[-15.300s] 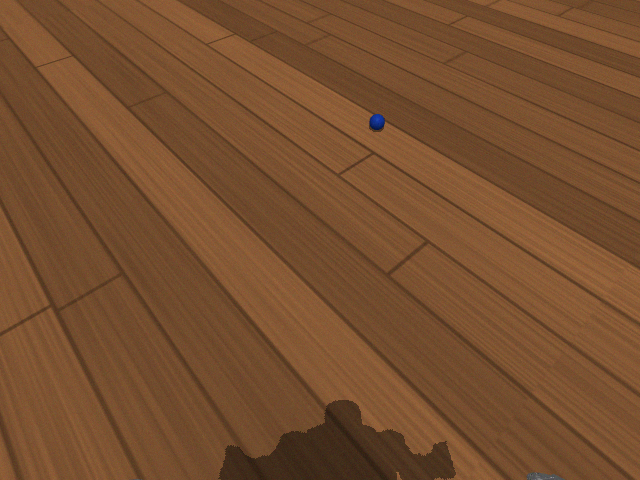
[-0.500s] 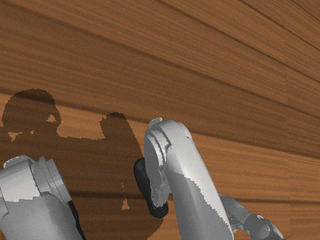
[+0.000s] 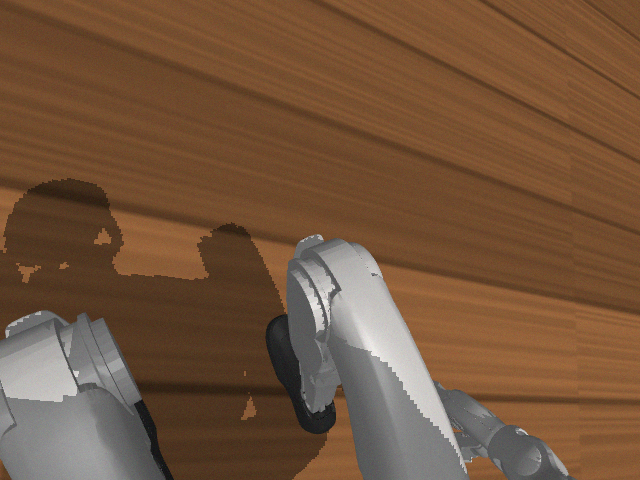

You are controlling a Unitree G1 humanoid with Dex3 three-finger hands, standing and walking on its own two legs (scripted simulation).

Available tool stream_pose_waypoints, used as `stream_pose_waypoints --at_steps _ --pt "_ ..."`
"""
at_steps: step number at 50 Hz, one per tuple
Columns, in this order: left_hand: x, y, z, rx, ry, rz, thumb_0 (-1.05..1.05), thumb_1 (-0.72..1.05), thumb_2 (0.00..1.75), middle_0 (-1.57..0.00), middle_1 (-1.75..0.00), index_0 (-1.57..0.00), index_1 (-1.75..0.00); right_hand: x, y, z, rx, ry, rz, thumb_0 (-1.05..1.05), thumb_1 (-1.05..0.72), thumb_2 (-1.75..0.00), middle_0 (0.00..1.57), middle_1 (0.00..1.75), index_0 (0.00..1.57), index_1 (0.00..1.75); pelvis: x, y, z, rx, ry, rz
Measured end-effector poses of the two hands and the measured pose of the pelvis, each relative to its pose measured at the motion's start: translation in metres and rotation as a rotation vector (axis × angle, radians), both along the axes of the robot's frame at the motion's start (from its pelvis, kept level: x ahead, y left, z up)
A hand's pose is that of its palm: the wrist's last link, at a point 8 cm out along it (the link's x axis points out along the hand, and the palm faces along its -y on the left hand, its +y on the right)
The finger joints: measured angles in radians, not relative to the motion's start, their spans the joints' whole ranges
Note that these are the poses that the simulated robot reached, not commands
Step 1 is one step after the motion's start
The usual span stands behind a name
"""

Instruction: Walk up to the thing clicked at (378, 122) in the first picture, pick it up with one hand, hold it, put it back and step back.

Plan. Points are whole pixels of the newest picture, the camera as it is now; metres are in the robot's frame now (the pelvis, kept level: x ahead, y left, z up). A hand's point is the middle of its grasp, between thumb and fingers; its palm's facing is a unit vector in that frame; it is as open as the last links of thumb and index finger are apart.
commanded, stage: close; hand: left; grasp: from above
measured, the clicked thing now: out of the picture +0.43 +0.34 -0.26
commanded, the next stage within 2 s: settle in 0.38 s
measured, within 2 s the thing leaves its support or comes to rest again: leaves its support in 0.78 s
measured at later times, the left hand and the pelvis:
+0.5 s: hand out of the picture +0.41 +0.34 -0.23, palm faces -0.41 -0.16 -0.90, open 10.6 cm; pelvis +0.00 +0.00 +0.00, yaw +0 degrees
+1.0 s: hand out of the picture +0.41 +0.35 -0.19, palm faces -0.37 -0.13 -0.92, open 10.5 cm; pelvis +0.00 +0.00 +0.01, yaw +2 degrees
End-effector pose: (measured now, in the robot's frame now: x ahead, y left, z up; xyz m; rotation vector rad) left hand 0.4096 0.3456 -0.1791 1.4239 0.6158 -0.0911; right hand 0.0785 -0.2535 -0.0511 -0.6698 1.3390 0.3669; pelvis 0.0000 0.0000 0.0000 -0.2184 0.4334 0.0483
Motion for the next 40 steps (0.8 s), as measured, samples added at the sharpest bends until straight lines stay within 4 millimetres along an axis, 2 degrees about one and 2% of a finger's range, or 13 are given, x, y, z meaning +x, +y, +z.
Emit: stream_pose_waypoints --at_steps 20,35,40 --pt "0.002 0.001 0.003 0.003 -0.005 -0.016 0.03 -0.02 0.57 -0.5 -0.96 -0.49 -0.83 -0.008 0.007 -0.009 0.01 0.022 -0.012 0.0 -0.91 -0.9 0.2 0.3 0.2 0.3 -0.001 -0.001 -0.002 0.006 -0.003 0.0" --pt "0.006 0.002 0.004 -0.001 -0.002 -0.002 0.03 -0.06 0.52 -0.61 -0.88 -0.59 -0.75 -0.007 0.004 -0.009 -0.004 0.024 -0.025 0.0 -0.92 -0.9 0.2 0.3 0.2 0.3 0.001 -0.001 -0.002 0.007 0.009 -0.001" --pt "0.006 0.002 0.011 -0.006 -0.029 -0.005 0.03 -0.08 0.52 -0.64 -0.86 -0.62 -0.74 -0.007 0.0 -0.009 -0.006 0.023 -0.056 0.0 -0.92 -0.9 0.2 0.3 0.2 0.3 0.003 -0.001 -0.001 0.008 0.026 0.003"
